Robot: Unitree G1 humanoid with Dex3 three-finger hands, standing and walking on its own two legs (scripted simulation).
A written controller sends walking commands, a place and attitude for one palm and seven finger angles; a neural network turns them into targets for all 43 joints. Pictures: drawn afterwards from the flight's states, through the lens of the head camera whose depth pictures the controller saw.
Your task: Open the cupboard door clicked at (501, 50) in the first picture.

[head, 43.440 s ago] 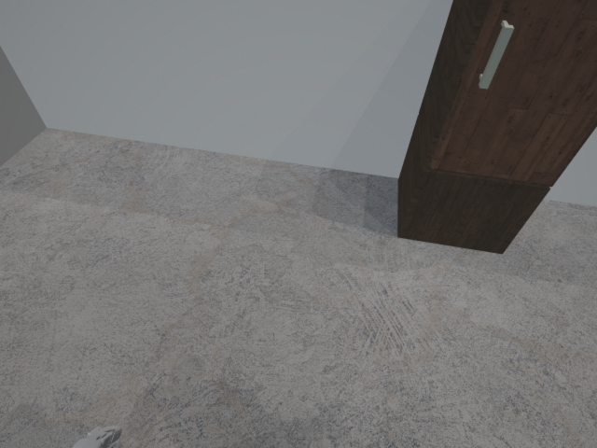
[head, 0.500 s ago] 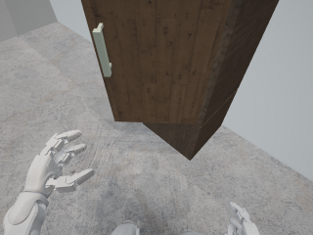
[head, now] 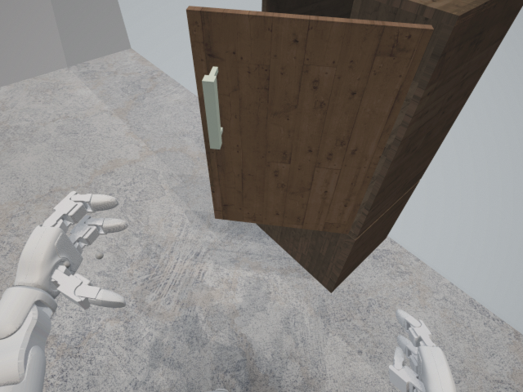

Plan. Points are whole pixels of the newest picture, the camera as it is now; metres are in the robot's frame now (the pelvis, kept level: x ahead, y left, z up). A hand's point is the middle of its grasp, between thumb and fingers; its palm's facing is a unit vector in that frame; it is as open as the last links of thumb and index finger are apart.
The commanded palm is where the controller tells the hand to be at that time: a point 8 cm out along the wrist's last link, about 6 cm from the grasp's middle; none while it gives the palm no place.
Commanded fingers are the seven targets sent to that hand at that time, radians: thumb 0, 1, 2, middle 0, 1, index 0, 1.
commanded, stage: raise the hand with hooked fingers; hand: left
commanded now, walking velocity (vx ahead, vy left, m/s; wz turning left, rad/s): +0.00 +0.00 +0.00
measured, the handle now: (215, 109) +0.61 +0.15 +0.10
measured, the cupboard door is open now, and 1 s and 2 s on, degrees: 41 41 41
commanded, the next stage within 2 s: move the hooked fingers beside the handle in 0.80 s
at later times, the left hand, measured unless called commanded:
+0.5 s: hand (95, 228) +0.29 +0.26 +0.11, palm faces -0.04 -1.00 -0.02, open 14.0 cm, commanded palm +0.26 +0.31 +0.12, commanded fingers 0.00 -0.50 0.30 -0.30 -1.20 -0.30 -1.20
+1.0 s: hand (104, 230) +0.29 +0.24 +0.12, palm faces -0.01 -1.00 -0.01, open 14.0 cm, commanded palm +0.28 +0.29 +0.12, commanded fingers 0.00 -0.50 0.30 -0.30 -1.20 -0.30 -1.20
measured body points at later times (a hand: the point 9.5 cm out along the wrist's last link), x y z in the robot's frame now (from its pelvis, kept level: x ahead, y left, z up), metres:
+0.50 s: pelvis +0.00 -0.01 +0.01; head +0.02 -0.01 +0.46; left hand +0.29 +0.31 +0.12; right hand +0.15 -0.26 -0.07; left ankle +0.04 +0.09 -0.71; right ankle -0.01 -0.13 -0.71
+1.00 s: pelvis -0.01 -0.03 +0.01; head +0.01 -0.03 +0.46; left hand +0.29 +0.30 +0.12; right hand +0.16 -0.27 -0.07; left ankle +0.04 +0.09 -0.71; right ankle -0.01 -0.13 -0.71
